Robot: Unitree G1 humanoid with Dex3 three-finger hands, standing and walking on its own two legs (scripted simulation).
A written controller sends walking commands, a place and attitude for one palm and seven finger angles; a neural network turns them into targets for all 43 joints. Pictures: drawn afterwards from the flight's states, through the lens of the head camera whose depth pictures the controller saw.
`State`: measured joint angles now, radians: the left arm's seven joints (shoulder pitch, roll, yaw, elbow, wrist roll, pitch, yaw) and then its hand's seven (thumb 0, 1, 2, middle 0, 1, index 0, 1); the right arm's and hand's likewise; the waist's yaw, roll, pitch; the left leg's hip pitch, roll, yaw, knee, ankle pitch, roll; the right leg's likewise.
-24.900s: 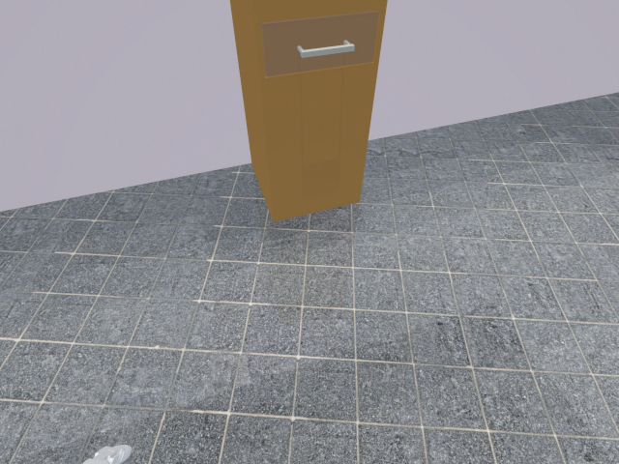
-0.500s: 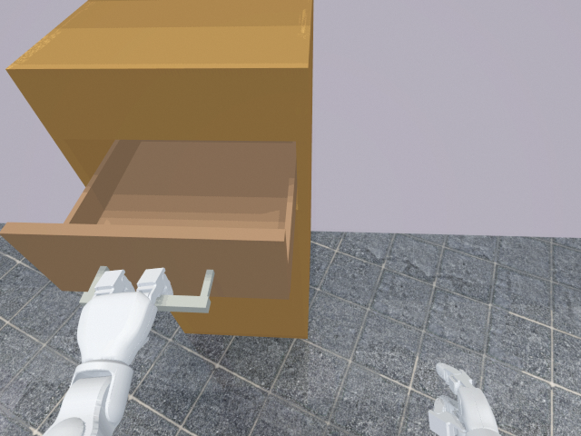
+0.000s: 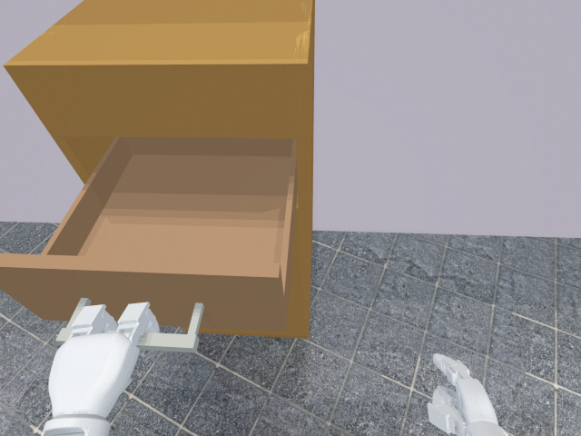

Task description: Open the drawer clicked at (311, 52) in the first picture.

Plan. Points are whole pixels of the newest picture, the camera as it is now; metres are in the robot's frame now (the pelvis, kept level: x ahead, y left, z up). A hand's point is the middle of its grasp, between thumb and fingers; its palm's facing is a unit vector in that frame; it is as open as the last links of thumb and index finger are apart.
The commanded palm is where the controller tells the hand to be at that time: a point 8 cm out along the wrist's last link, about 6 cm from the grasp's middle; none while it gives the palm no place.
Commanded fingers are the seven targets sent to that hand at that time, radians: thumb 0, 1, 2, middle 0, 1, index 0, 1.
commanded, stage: pull the drawer open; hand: left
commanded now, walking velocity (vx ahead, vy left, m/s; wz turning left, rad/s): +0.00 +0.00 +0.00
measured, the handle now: (134, 324) +0.24 +0.24 +0.04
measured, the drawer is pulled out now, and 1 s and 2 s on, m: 0.26 0.30 0.30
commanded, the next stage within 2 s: open the thumb to release the handle in 0.50 s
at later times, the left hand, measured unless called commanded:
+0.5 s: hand (104, 417) +0.14 +0.24 +0.01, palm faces +0.01 -0.07 -1.00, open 5.3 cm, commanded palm +0.09 +0.25 +0.06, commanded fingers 0.00 0.90 0.90 -0.40 -1.35 -0.40 -1.35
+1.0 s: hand (90, 412) +0.14 +0.26 +0.01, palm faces +0.04 -0.05 -1.00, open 10.1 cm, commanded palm +0.12 +0.26 +0.06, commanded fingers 0.00 -0.50 0.30 -0.30 -1.20 -0.30 -1.20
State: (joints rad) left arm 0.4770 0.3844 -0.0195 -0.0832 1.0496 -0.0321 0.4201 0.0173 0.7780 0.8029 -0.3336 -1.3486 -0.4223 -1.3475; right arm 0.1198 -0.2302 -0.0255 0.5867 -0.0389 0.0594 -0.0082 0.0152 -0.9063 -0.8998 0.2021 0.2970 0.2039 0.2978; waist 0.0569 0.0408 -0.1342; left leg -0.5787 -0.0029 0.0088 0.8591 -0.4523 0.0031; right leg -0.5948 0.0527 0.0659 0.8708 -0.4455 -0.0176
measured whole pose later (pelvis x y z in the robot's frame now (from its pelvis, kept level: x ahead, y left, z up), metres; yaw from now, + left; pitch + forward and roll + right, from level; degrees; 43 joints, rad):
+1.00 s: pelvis -0.02 +0.00 -0.01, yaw +1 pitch +9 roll +0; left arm 0.54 0.41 0.03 -0.11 1.02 -0.07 0.45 0.00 0.07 0.54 -0.35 -1.26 -0.36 -1.26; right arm 0.13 -0.23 -0.02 0.59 -0.04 0.07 -0.04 0.02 -0.91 -0.90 0.20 0.30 0.20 0.30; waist 0.08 0.05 -0.13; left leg -0.64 -0.01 -0.01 0.93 -0.45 0.00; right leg -0.65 0.04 0.04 0.93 -0.45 -0.02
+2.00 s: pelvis -0.02 +0.01 +0.01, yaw +2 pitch +4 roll +0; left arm 0.46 0.45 -0.04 -0.22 0.98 0.00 0.30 0.00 -0.49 0.30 -0.33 -1.20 -0.45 -1.24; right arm 0.11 -0.23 0.00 0.59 -0.03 0.06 -0.05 0.02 -0.91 -0.90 0.20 0.30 0.20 0.30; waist 0.10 0.07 -0.08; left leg -0.47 -0.02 -0.02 0.79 -0.40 0.01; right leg -0.46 0.03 0.04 0.78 -0.39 0.00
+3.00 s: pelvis -0.02 +0.00 +0.04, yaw +3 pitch -2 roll +0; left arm 0.37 0.55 0.05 -0.48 0.82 0.10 -0.02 0.00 -0.49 0.30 -0.32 -1.20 -0.32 -1.20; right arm 0.10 -0.25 0.05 0.58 0.01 0.09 -0.02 0.02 -0.91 -0.90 0.20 0.30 0.20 0.30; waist 0.12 0.11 -0.01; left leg -0.20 -0.02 -0.03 0.50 -0.26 0.01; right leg -0.19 0.02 0.03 0.50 -0.26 -0.01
